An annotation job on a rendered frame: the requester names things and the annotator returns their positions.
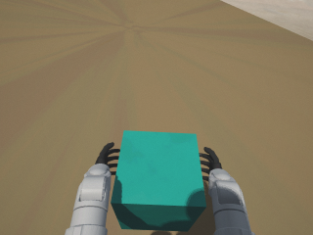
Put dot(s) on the left robot forearm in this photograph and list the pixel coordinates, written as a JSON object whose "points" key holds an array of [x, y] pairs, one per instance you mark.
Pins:
{"points": [[91, 204]]}

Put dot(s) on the right robot forearm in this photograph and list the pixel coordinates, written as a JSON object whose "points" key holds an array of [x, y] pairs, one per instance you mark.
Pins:
{"points": [[228, 204]]}

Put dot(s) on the robot left hand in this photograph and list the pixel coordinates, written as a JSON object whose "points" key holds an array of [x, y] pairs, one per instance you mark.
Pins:
{"points": [[104, 159]]}

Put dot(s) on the robot right hand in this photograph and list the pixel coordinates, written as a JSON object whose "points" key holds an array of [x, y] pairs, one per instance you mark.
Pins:
{"points": [[212, 164]]}

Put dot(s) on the carton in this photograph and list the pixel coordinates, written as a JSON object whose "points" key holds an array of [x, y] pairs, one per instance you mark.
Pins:
{"points": [[158, 182]]}

